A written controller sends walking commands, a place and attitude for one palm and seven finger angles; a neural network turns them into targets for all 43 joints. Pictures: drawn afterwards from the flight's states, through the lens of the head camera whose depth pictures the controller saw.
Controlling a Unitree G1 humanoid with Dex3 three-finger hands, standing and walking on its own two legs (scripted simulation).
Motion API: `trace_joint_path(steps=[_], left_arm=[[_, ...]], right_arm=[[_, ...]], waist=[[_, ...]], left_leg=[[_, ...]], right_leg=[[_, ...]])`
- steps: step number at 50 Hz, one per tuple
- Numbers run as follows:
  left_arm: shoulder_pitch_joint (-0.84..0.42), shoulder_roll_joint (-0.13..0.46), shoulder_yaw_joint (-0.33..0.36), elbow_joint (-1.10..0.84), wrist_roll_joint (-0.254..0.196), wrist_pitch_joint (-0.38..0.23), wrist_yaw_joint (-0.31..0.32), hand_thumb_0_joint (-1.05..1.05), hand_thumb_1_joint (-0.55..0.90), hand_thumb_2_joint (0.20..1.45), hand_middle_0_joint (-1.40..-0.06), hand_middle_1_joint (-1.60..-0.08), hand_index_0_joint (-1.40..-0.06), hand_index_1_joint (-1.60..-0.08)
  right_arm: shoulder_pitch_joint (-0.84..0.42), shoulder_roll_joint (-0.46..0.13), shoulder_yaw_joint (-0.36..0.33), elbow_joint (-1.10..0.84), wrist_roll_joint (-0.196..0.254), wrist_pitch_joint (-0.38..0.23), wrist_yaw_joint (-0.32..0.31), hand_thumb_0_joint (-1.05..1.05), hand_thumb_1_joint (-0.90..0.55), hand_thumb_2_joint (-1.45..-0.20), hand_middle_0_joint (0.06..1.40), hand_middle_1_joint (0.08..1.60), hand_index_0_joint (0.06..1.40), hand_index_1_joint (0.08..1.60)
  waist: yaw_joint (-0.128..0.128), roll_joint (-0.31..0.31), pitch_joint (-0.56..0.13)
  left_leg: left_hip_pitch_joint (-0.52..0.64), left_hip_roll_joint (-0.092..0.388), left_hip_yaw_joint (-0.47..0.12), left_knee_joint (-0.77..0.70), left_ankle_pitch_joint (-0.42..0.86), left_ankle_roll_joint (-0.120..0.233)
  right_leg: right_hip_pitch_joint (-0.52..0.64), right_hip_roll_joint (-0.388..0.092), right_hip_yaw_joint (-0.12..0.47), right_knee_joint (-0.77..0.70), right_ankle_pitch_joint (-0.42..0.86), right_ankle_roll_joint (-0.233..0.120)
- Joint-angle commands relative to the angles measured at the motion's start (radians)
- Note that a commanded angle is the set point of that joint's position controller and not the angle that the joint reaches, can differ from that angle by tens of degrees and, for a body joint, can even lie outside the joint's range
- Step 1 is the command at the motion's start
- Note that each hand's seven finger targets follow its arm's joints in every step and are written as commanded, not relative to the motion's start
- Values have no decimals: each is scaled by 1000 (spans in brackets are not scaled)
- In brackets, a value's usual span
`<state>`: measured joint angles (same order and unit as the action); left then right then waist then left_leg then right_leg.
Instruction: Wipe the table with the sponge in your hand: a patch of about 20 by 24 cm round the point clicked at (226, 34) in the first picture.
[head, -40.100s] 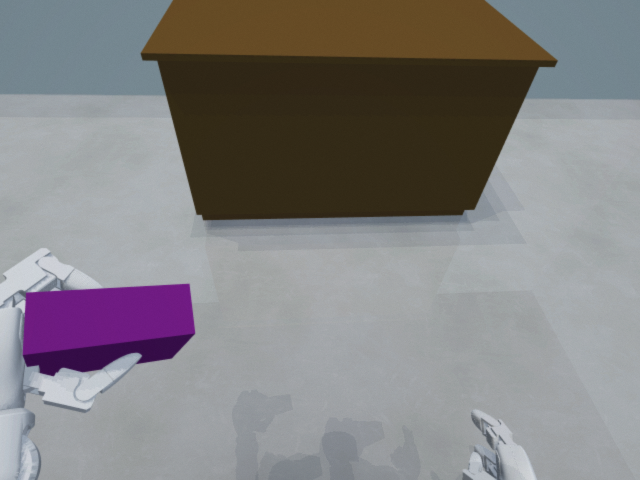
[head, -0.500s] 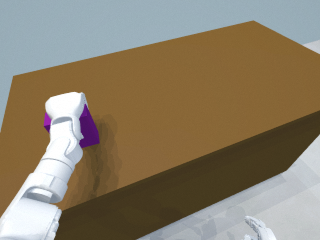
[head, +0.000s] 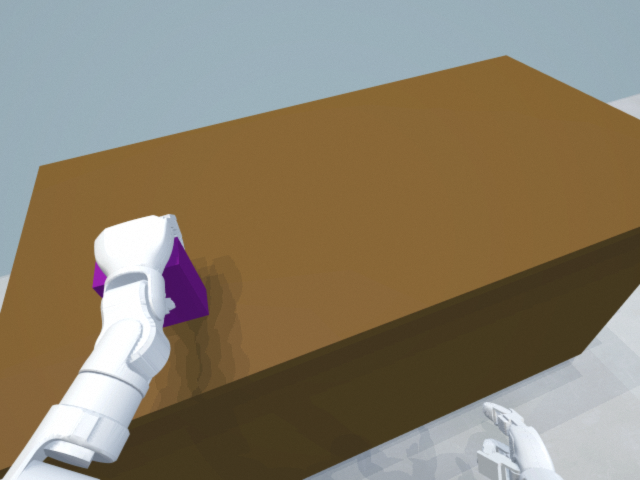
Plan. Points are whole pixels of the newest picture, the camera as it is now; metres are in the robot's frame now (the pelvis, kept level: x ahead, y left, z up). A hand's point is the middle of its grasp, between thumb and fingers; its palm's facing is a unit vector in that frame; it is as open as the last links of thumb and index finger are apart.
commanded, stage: wipe back along the middle lane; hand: left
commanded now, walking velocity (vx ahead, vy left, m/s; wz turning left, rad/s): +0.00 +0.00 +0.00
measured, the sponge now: (162, 296) +0.34 +0.27 +0.05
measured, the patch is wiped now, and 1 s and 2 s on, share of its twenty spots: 0.55 0.60 0.80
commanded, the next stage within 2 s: slide across to the third lane in 0.42 s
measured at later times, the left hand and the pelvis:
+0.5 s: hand (156, 300) +0.30 +0.24 +0.10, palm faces +0.07 -0.07 -1.00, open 9.4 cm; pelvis -0.01 -0.01 +0.00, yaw +0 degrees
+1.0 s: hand (202, 294) +0.30 +0.18 +0.10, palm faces +0.06 -0.09 -0.99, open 9.4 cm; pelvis -0.02 -0.02 +0.00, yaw +0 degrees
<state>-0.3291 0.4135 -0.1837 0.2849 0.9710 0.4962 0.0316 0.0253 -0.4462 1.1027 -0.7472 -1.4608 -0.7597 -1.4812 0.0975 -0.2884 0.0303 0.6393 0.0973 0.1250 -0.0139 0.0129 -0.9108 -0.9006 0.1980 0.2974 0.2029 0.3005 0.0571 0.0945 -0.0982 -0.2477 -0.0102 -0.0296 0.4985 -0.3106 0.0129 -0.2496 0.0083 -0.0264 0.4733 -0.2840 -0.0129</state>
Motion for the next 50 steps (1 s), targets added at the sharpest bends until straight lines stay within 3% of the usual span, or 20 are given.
trace_joint_path(steps=[1, 3, 5, 12, 13, 15, 18, 20, 23, 25, 28, 30, 31, 35, 39, 40, 44, 45, 48, 50], left_arm=[[-82, 66, 45, -146, -55, 23, -22, 0, 100, 1300, -1200, -1600, -1200, -1600], [-95, 49, 23, -152, -51, 37, -24, 0, 100, 1300, -1200, -1600, -1200, -1600], [-112, 106, 66, -166, -46, 51, -21, 0, 100, 1300, -1200, -1600, -1200, -1600], [-30, 53, 24, -205, -39, 66, -28, 0, 100, 1300, -1200, -1600, -1200, -1600], [-33, 29, 2, -211, -43, 68, -31, 0, 100, 1300, -1200, -1600, -1200, -1600], [-31, 79, 46, -232, -38, 71, -30, 0, 100, 1300, -1200, -1600, -1200, -1600], [17, 31, 8, -242, -46, 75, -32, 0, 100, 1300, -1200, -1600, -1200, -1600], [-17, 79, 41, -262, -40, 85, -32, 0, 100, 1300, -1200, -1600, -1200, -1600], [17, 14, -13, -275, -43, 90, -34, 0, 100, 1300, -1200, -1600, -1200, -1600], [15, 66, 26, -291, -33, 93, -33, 0, 100, 1300, -1200, -1600, -1200, -1600], [-40, 4, -38, -304, -36, 97, -36, 0, 100, 1300, -1200, -1600, -1200, -1600], [-120, 67, 2, -312, -23, 98, -31, 0, 100, 1300, -1200, -1600, -1200, -1600], [-148, 6, -55, -323, -28, 96, -33, 0, 100, 1300, -1200, -1600, -1200, -1600], [-198, 19, -52, -343, -27, 74, -33, 0, 100, 1300, -1200, -1600, -1200, -1600], [-252, -35, -107, -333, -29, 56, -27, 0, 100, 1300, -1200, -1600, -1200, -1600], [-268, -1, -73, -338, -30, 57, -19, 0, 100, 1300, -1200, -1600, -1200, -1600], [-274, -37, -94, -288, -16, 71, 4, 0, 100, 1300, -1200, -1600, -1200, -1600], [-299, 6, -56, -294, -14, 77, 12, 0, 100, 1300, -1200, -1600, -1200, -1600], [-304, -39, -86, -237, -14, 101, 27, 0, 100, 1300, -1200, -1600, -1200, -1600], [-339, 6, -50, -236, -6, 117, 34, 0, 100, 1300, -1200, -1600, -1200, -1600]], right_arm=[[-181, -96, -34, -171, 0, -51, 1, 0, -900, -900, 200, 300, 200, 300], [-189, -95, -31, -169, 3, -51, 0, 0, -900, -900, 200, 300, 200, 300], [-206, -100, -29, -165, 2, -49, -6, 0, -900, -900, 200, 300, 200, 300], [-221, -87, -24, -180, 3, -60, -3, 0, -900, -900, 200, 300, 200, 300], [-225, -86, -24, -179, 4, -60, -2, 0, -900, -900, 200, 300, 200, 300], [-236, -91, -22, -182, 1, -60, -2, 0, -900, -900, 200, 300, 200, 300], [-243, -82, -20, -186, 3, -64, 2, 0, -900, -900, 200, 300, 200, 300], [-255, -87, -16, -184, 2, -60, -2, 0, -900, -900, 200, 300, 200, 300], [-257, -78, -18, -190, 4, -66, 0, 0, -900, -900, 200, 300, 200, 300], [-266, -84, -17, -189, 2, -67, -2, 0, -900, -900, 200, 300, 200, 300], [-271, -74, -15, -189, 3, -72, -2, 0, -900, -900, 200, 300, 200, 300], [-276, -80, -16, -180, 2, -77, -9, 0, -900, -900, 200, 300, 200, 300], [-275, -69, -15, -188, 4, -85, -9, 0, -900, -900, 200, 300, 200, 300], [-276, -67, -14, -183, 2, -103, -9, 0, -900, -900, 200, 300, 200, 300], [-273, -60, -14, -168, 1, -114, -6, 0, -900, -900, 200, 300, 200, 300], [-274, -60, -14, -171, 1, -120, -6, 0, -900, -900, 200, 300, 200, 300], [-282, -55, -14, -151, -3, -117, -1, 0, -900, -900, 200, 300, 200, 300], [-290, -58, -13, -152, -2, -116, -1, 0, -900, -900, 200, 300, 200, 300], [-295, -53, -13, -139, -3, -114, 4, 0, -900, -900, 200, 300, 200, 300], [-310, -54, -9, -142, -4, -107, 5, 0, -900, -900, 200, 300, 200, 300]], waist=[[18, -123, -171], [10, -147, -151], [19, -142, -129], [27, -144, -165], [18, -152, -146], [30, -133, -143], [26, -147, -112], [31, -130, -107], [26, -158, -102], [36, -140, -107], [21, -130, -106], [20, -119, -109], [13, -111, -115], [21, -101, -149], [9, -111, -148], [19, -124, -152], [24, -149, -149], [29, -133, -154], [27, -156, -158], [40, -127, -172]], left_leg=[[59, -16, 18, -25, 407, 31], [52, -13, 18, -32, 386, 29], [50, -13, 16, -41, 351, 28], [63, -16, 19, -31, 360, 29], [56, -14, 22, -34, 342, 28], [56, -11, 17, -37, 331, 27], [48, -11, 21, -39, 318, 27], [48, -9, 17, -47, 297, 26], [51, -11, 22, -43, 292, 28], [54, -10, 19, -45, 281, 28], [58, -11, 22, -42, 280, 29], [67, -8, 15, -45, 264, 29], [69, -12, 14, -45, 259, 31], [98, -10, 5, -48, 278, 31], [105, -12, 8, -47, 283, 30], [105, -11, 4, -51, 279, 30], [97, -14, 18, -52, 284, 24], [96, -11, 17, -61, 275, 21], [89, -15, 26, -57, 283, 21], [85, -19, 29, -61, 274, 19]], right_leg=[[135, 17, -25, -14, 443, -42], [119, 16, -24, -20, 423, -40], [107, 19, -10, -32, 379, -43], [125, 18, -18, -15, 378, -42], [114, 19, -17, -19, 364, -40], [110, 21, -4, -21, 347, -45], [104, 21, -17, -21, 328, -40], [95, 22, -1, -29, 299, -44], [92, 22, -12, -27, 289, -39], [90, 23, 4, -30, 273, -43], [82, 20, -9, -26, 271, -41], [69, 23, 7, -33, 239, -47], [67, 20, -8, -27, 222, -45], [77, 22, -3, -28, 237, -53], [72, 21, -14, -30, 247, -49], [79, 24, -7, -31, 238, -53], [85, 21, -11, -34, 260, -49], [92, 22, -2, -38, 242, -53], [101, 18, -8, -35, 273, -47], [116, 19, 7, -40, 265, -51]])
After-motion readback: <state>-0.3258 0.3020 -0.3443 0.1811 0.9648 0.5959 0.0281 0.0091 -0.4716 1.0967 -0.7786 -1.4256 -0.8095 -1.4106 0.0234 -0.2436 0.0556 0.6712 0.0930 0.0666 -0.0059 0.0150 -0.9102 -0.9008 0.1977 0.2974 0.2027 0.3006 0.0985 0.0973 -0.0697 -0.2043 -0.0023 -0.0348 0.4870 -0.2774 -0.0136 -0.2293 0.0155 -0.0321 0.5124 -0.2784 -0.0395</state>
